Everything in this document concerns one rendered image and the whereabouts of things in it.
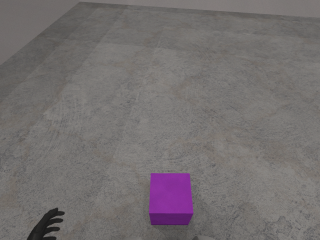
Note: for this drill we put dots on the carton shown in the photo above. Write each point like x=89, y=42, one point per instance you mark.
x=170, y=200

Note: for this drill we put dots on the left robot hand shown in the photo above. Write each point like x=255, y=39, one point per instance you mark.
x=41, y=229

